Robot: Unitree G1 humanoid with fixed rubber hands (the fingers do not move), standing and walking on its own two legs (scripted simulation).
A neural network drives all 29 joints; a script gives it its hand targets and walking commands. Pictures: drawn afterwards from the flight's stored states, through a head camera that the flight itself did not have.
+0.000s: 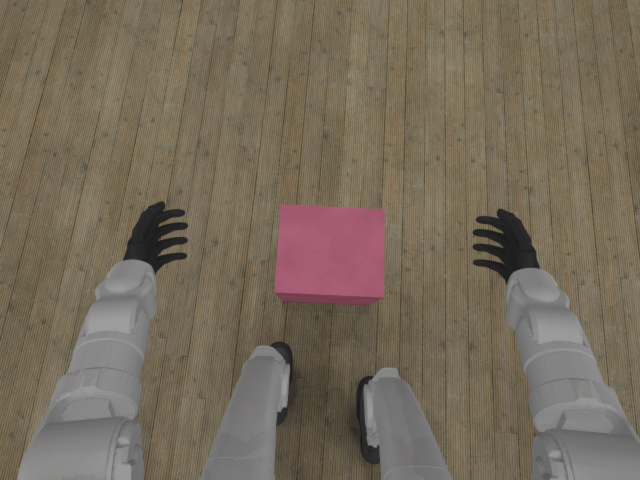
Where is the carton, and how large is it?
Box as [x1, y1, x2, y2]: [274, 204, 384, 305]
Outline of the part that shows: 281,204 274,291 282,301 368,305 383,297 384,209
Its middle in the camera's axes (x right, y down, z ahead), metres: +0.02 +0.04 +0.98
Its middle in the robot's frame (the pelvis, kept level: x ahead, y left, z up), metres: +0.46 +0.00 -0.57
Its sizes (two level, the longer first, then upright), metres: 0.238 0.201 0.235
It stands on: the floor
